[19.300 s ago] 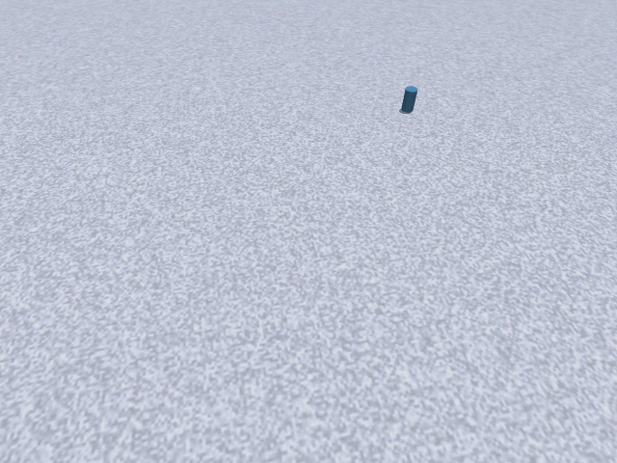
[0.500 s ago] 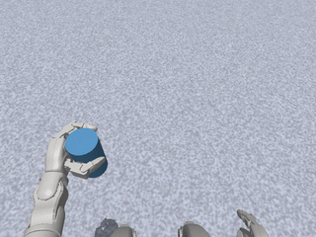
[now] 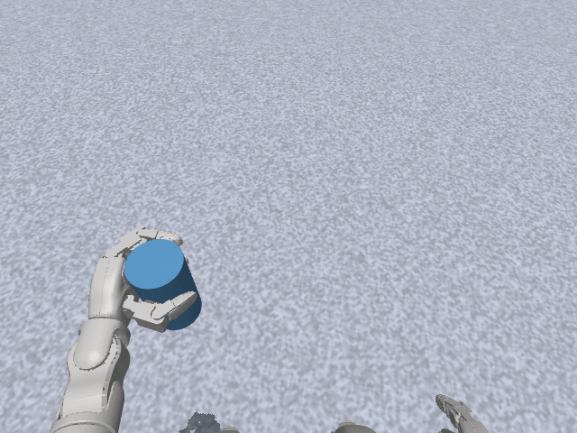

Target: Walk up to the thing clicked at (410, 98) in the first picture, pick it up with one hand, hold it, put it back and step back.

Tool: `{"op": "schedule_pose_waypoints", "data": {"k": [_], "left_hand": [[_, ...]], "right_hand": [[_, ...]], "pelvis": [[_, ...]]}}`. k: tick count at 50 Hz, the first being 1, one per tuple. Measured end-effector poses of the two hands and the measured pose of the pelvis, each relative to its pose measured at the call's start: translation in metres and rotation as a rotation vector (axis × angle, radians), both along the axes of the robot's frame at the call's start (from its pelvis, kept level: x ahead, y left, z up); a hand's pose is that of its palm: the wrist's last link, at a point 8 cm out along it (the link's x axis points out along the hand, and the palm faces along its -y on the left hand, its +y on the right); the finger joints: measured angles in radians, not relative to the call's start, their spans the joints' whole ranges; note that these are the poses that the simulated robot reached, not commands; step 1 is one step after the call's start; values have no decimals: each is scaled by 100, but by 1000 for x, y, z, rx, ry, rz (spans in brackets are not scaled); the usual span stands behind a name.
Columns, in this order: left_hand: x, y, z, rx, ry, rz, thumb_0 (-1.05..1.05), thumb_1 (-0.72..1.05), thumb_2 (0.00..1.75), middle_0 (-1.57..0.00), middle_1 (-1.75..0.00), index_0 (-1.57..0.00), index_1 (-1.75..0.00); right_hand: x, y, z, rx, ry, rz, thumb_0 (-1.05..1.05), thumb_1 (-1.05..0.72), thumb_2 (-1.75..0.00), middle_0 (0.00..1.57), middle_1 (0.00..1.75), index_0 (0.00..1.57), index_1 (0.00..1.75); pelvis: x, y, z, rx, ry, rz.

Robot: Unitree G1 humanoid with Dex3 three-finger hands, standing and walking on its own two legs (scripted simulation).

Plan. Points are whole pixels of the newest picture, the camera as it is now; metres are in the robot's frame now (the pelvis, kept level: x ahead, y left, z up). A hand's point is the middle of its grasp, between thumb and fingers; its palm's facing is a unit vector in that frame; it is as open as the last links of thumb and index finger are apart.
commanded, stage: hold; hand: left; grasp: from the side
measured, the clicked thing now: (167, 287) +0.32 +0.17 +0.01
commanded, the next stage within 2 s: none
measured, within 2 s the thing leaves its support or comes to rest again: neither
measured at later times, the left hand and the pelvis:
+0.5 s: hand (162, 284) +0.31 +0.17 +0.04, palm faces +0.02 -1.00 -0.04, open 9.8 cm; pelvis +0.00 +0.00 +0.01, yaw +0 degrees
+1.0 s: hand (160, 286) +0.31 +0.17 +0.05, palm faces +0.02 -1.00 -0.03, open 9.8 cm; pelvis -0.01 +0.00 +0.01, yaw +0 degrees
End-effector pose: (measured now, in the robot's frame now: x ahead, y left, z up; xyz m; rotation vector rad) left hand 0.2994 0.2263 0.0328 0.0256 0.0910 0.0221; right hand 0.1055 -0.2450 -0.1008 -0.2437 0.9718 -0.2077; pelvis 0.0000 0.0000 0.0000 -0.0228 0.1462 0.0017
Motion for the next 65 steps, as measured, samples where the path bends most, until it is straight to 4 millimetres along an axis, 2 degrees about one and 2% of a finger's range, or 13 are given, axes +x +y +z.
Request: {"op": "schedule_pose_waypoints", "data": {"k": [29, 49, 65], "left_hand": [[-9, -2, 16, 8, -12, 5, -2, -34, 104, -69, -97, -74, -99], [-16, -4, 16, 6, -19, 2, -2, -34, 104, -68, -98, -74, -99], [-12, -6, 17, -3, -14, -5, -2, -34, 104, -68, -98, -74, -100]], "right_hand": [[5, 3, 12, 15, -39, 15, 1, -91, -90, 20, 30, 21, 30], [-6, 2, 13, 21, -35, 15, 1, -91, -90, 20, 30, 21, 30], [-2, 2, 15, 23, -44, 20, 1, -91, -91, 20, 30, 21, 30]], "pelvis": [[-4, 1, 10, 3, -54, 0], [-10, 0, 12, 5, -64, -1], [-9, 1, 13, 4, -66, 0]]}}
